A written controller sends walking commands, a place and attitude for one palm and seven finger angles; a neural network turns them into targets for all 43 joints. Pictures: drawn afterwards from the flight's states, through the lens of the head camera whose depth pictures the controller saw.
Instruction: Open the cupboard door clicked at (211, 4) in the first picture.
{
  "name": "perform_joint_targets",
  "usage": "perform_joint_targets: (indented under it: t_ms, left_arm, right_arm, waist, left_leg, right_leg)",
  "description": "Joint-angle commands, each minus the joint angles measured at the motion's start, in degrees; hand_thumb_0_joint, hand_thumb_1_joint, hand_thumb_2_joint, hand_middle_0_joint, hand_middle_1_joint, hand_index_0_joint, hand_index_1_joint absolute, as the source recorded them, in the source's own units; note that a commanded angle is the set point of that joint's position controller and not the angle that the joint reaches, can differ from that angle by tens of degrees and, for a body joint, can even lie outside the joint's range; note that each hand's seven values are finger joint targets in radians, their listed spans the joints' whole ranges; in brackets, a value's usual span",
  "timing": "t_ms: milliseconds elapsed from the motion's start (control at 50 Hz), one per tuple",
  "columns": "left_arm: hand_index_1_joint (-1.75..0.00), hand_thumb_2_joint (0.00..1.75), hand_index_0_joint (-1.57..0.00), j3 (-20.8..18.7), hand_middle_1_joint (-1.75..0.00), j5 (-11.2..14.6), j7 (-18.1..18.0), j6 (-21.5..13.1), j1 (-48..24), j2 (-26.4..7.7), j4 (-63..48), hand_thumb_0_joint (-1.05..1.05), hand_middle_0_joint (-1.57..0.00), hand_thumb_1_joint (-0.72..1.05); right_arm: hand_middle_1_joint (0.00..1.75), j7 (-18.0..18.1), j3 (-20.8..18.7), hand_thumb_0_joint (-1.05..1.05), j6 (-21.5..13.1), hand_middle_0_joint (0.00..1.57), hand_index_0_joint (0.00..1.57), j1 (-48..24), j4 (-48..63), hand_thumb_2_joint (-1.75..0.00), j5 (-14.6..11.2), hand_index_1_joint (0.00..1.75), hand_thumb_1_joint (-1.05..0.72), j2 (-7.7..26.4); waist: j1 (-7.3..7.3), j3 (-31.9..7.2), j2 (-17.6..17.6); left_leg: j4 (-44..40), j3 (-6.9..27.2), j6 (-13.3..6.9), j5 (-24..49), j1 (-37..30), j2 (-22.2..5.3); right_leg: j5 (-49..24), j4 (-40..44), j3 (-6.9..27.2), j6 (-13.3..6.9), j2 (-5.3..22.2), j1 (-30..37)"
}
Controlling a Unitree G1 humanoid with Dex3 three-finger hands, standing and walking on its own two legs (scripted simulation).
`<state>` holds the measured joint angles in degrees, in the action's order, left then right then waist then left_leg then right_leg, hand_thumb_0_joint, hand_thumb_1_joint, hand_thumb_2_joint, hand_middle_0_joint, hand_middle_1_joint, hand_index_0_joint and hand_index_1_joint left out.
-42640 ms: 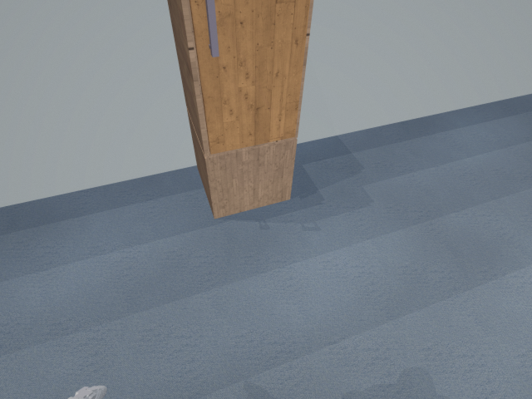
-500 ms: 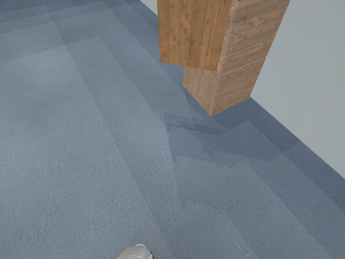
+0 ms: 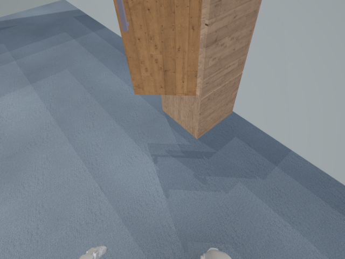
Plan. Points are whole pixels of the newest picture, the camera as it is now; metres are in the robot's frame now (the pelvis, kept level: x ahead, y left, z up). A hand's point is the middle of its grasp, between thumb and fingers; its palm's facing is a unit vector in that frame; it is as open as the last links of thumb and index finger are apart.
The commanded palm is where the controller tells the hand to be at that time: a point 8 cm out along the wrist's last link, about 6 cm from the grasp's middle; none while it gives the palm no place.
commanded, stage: take the last steps up to it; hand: left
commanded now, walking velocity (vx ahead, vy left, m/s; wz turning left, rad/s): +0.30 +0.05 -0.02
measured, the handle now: (122, 6) +0.99 +0.21 +0.15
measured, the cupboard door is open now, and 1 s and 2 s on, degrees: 45 45 45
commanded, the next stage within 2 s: come to a stop and stand still in 0.86 s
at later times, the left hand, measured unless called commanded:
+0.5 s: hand out of the picture +0.13 +0.17 -0.17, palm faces +0.14 -0.98 -0.12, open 7.3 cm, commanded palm none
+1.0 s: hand (109, 154) +0.48 +0.24 -0.15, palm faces -0.05 -0.98 -0.19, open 7.4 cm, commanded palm none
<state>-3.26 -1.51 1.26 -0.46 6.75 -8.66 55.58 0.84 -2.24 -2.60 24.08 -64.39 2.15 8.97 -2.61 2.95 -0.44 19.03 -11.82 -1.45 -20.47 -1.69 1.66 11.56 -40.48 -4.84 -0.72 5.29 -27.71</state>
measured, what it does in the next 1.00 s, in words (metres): walks ahead: right foot, then left foot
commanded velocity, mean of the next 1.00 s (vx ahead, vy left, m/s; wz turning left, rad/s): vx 0.22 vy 0.04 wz -0.01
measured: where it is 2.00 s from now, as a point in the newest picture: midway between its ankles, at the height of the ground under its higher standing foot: (160, 225)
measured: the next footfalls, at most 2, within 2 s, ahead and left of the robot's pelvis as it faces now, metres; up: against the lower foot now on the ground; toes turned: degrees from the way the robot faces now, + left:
right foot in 0.04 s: +0.14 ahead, -0.11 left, +0.00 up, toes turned -7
left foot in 0.54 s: +0.33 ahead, +0.14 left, +0.00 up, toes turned +8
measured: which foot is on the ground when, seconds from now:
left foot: down 0.00-0.06, up 0.08-0.52, down 0.54-1.00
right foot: up 0.00-0.02, down 0.04-0.56, up 0.58-1.00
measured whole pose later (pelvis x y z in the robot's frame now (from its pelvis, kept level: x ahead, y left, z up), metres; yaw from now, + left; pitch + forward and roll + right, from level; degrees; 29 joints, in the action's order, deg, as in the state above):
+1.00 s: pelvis +0.37 +0.07 +0.01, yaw -2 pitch +0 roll +1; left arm -2.8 -1.3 0.1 -0.5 6.6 -9.9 58.3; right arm 1.7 -1.1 -2.7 24.3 -65.0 2.1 7.3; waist -2.9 3.0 0.2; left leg 19.3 -10.6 -3.5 -17.9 1.9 1.8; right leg 12.7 -44.1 -4.0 -0.6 4.5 -27.3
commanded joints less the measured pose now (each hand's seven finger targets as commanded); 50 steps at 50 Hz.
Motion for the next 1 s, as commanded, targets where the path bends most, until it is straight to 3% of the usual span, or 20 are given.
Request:
perform_joint_targets:
  t_ms: [0,20,40,60,100,160,300,400,440,480,500,520,540,560,640,700,760,880,940,980]
  left_arm:
    - [-0.30,0.90,-0.20,-1.3,-0.30,-0.1,-0.5,-2.5,11.5,-5.2,0.3,0.00,-0.20,0.90]
    - [-0.30,0.90,-0.20,-2.6,-0.30,-0.4,-1.0,-3.4,20.5,-9.7,3.1,0.00,-0.20,0.90]
    - [-0.30,0.90,-0.20,-3.8,-0.30,0.2,-1.4,-3.3,25.3,-15.0,4.7,0.00,-0.20,0.90]
    - [-0.30,0.90,-0.20,-3.5,-0.30,1.1,-2.0,-3.2,22.3,-14.3,4.0,0.00,-0.20,0.90]
    - [-0.30,0.90,-0.20,-1.9,-0.30,1.1,-2.3,-3.3,12.9,-8.6,2.2,0.00,-0.20,0.90]
    - [-0.30,0.90,-0.20,-0.2,-0.30,1.0,-2.1,-4.4,10.1,-4.2,2.4,0.00,-0.20,0.90]
    - [-0.30,0.90,-0.20,-0.4,-0.30,0.5,-1.7,-5.2,14.3,-5.8,5.9,0.00,-0.20,0.90]
    - [-0.30,0.90,-0.20,-0.5,-0.30,0.1,-1.8,-4.6,16.2,-7.4,8.2,0.00,-0.20,0.90]
    - [-0.30,0.90,-0.20,-0.8,-0.30,0.0,-1.8,-4.2,16.0,-8.1,8.7,0.00,-0.20,0.90]
    - [-0.30,0.90,-0.20,-1.0,-0.30,0.3,-1.9,-3.8,14.3,-8.3,8.3,0.00,-0.20,0.90]
    - [-0.30,0.90,-0.20,-0.7,-0.30,0.4,-1.8,-3.7,14.6,-7.1,8.0,0.00,-0.20,0.90]
    - [-0.30,0.90,-0.20,-0.3,-0.30,0.9,-1.5,-3.7,16.9,-4.3,7.0,0.00,-0.20,0.90]
    - [-0.30,0.90,-0.20,0.4,-0.30,1.0,-1.4,-3.8,14.5,-3.3,5.0,0.00,-0.20,0.90]
    - [-0.30,0.90,-0.20,0.0,-0.30,0.6,-1.9,-3.4,11.6,-3.6,4.0,0.00,-0.20,0.90]
    - [-0.30,0.90,-0.20,-0.2,-0.30,0.0,-1.0,-2.0,10.8,-2.0,5.5,0.00,-0.20,0.90]
    - [-0.30,0.90,-0.20,-0.4,-0.30,-0.1,-1.1,-0.9,12.6,-1.0,5.5,0.00,-0.20,0.90]
    - [-0.30,0.90,-0.20,-0.6,-0.30,0.0,-1.1,-0.5,10.2,-1.4,4.1,0.00,-0.20,0.90]
    - [-0.30,0.90,-0.20,0.3,-0.30,0.2,-1.0,-0.6,2.3,-1.6,0.8,0.00,-0.20,0.90]
    - [-0.30,0.90,-0.20,0.8,-0.30,0.3,-1.2,-1.0,-0.7,-1.9,-0.4,0.00,-0.20,0.90]
    - [-0.30,0.90,-0.20,1.3,-0.30,0.4,-1.5,-1.2,1.2,-1.5,0.6,0.00,-0.20,0.90]
  right_arm:
    - [0.30,0.2,-0.8,0.00,-1.1,0.20,0.20,1.7,1.2,-0.90,-0.7,0.30,-0.90,7.8]
    - [0.30,-0.2,-0.7,0.00,-1.4,0.20,0.20,1.0,2.3,-0.90,-1.6,0.30,-0.90,6.4]
    - [0.30,-0.4,-0.6,0.00,-1.5,0.20,0.20,2.0,3.9,-0.90,-2.0,0.30,-0.90,4.3]
    - [0.30,-0.3,-1.0,0.00,-0.8,0.20,0.20,-1.2,4.1,-0.90,-1.8,0.30,-0.90,6.3]
    - [0.30,-0.4,-1.1,0.00,-0.4,0.20,0.20,-5.9,4.1,-0.90,-1.5,0.30,-0.90,3.2]
    - [0.30,-0.8,-0.6,0.00,1.1,0.20,0.20,-1.1,1.5,-0.90,-0.9,0.30,-0.90,0.4]
    - [0.30,-1.7,-0.7,0.00,1.4,0.20,0.20,-9.9,4.1,-0.90,-1.1,0.30,-0.90,0.5]
    - [0.30,-2.4,-0.7,0.00,0.6,0.20,0.20,-17.3,6.9,-0.90,-1.1,0.30,-0.90,1.9]
    - [0.30,-2.5,-1.0,0.00,0.3,0.20,0.20,-17.3,7.2,-0.90,-1.1,0.30,-0.90,2.6]
    - [0.30,-2.0,-1.3,0.00,-0.4,0.20,0.20,-10.6,5.2,-0.90,-0.7,0.30,-0.90,4.0]
    - [0.30,-1.5,-1.9,0.00,-0.9,0.20,0.20,-3.9,3.1,-0.90,-0.5,0.30,-0.90,6.8]
    - [0.30,-0.7,-3.5,0.00,-1.2,0.20,0.20,2.8,2.2,-0.90,0.3,0.30,-0.90,12.9]
    - [0.30,0.0,-3.9,0.00,-0.5,0.20,0.20,7.1,1.8,-0.90,0.0,0.30,-0.90,15.8]
    - [0.30,0.3,-3.6,0.00,0.0,0.20,0.20,4.7,2.3,-0.90,-0.2,0.30,-0.90,14.6]
    - [0.30,0.8,-1.2,0.00,-1.6,0.20,0.20,-4.2,5.3,-0.90,-0.7,0.30,-0.90,7.1]
    - [0.30,0.9,-0.7,0.00,-2.2,0.20,0.20,-3.3,4.9,-0.90,-0.9,0.30,-0.90,5.7]
    - [0.30,1.0,-0.8,0.00,-2.2,0.20,0.20,-1.8,4.5,-0.90,-0.8,0.30,-0.90,5.5]
    - [0.30,1.0,-0.1,0.00,-1.6,0.20,0.20,2.4,2.2,-0.90,-0.4,0.30,-0.90,5.5]
    - [0.30,1.1,0.3,0.00,-1.1,0.20,0.20,4.8,0.6,-0.90,-0.2,0.30,-0.90,5.5]
    - [0.30,1.5,0.6,0.00,-0.6,0.20,0.20,4.3,0.1,-0.90,-0.3,0.30,-0.90,5.3]
  waist:
    - [7.40,-2.7,-0.1]
    - [10.68,-8.5,7.3]
    - [10.34,-11.6,19.4]
    - [9.73,-8.1,11.2]
    - [5.85,0.0,5.0]
    - [1.73,-0.5,6.1]
    - [3.49,-0.5,6.4]
    - [4.92,3.2,9.6]
    - [4.06,3.6,8.8]
    - [0.22,1.5,5.8]
    - [-2.27,-3.4,1.2]
    - [-4.11,-10.1,-11.4]
    - [-4.81,-12.6,-17.6]
    - [-3.74,-9.6,-12.6]
    - [1.73,0.1,-3.0]
    - [3.37,-0.7,-4.1]
    - [3.51,-0.7,-1.8]
    - [1.80,1.0,-4.0]
    - [0.48,1.8,-4.7]
    - [1.39,0.6,-5.2]
  left_leg:
    - [13.5,5.3,-4.4,38.7,8.7,-13.4]
    - [28.1,2.1,-1.7,27.4,20.7,-8.0]
    - [46.9,2.4,1.0,-10.8,33.8,0.4]
    - [55.2,10.9,0.3,-11.5,37.1,-2.6]
    - [53.9,13.5,0.8,-0.4,37.4,-6.8]
    - [46.8,12.0,2.4,6.6,30.7,-7.8]
    - [27.9,8.4,4.4,8.2,33.6,-7.3]
    - [18.8,6.7,3.2,7.0,30.8,-5.4]
    - [15.5,6.2,2.4,6.9,26.6,-4.6]
    - [8.4,3.4,1.5,9.2,14.5,-1.4]
    - [6.0,5.5,0.3,10.3,3.4,-3.5]
    - [5.9,21.4,-4.7,15.2,-8.2,-16.5]
    - [1.4,32.1,-9.7,23.3,-12.0,-23.8]
    - [-0.8,30.0,-11.0,21.3,-6.8,-24.9]
    - [-6.2,19.3,-7.0,22.2,10.2,-19.2]
    - [-7.8,14.6,-6.8,27.6,10.1,-17.5]
    - [-8.0,12.6,-7.0,32.6,8.2,-17.1]
    - [-5.4,9.9,-6.8,41.5,4.5,-16.6]
    - [-2.4,10.3,-6.8,45.6,3.8,-17.1]
    - [2.0,9.2,-5.5,53.2,4.0,-16.2]
  right_leg:
    - [-2.1,10.3,-2.9,-2.5,-3.8,21.0]
    - [-5.1,12.3,10.2,-6.4,5.8,35.9]
    - [-12.9,20.2,33.2,-13.8,20.7,43.8]
    - [-5.9,24.3,33.5,-14.9,22.5,37.6]
    - [-4.8,26.7,22.9,-9.6,17.0,24.3]
    - [-10.7,29.1,8.6,-5.4,11.1,16.9]
    - [-19.6,28.7,4.8,-7.0,11.1,24.2]
    - [-15.8,27.5,5.2,-6.5,12.9,24.1]
    - [-13.5,26.0,5.1,-5.9,13.5,22.6]
    - [-17.6,17.5,1.0,-4.1,10.2,19.0]
    - [-18.1,6.3,-1.2,-2.7,7.5,15.5]
    - [-0.5,-8.4,-5.5,-0.1,0.7,4.5]
    - [21.9,-23.3,-3.0,0.1,-3.2,-3.6]
    - [21.6,-30.5,1.5,-1.1,-1.1,-5.9]
    - [7.1,-31.6,4.6,0.2,2.7,-4.3]
    - [3.5,-28.1,4.3,1.3,2.1,-4.3]
    - [0.3,-23.8,4.1,1.9,2.0,-6.1]
    - [-0.9,-8.5,1.2,0.9,0.4,-4.3]
    - [2.2,-1.5,-0.1,-0.3,-1.0,-0.7]
    - [1.0,3.6,-1.2,-0.8,-3.0,5.4]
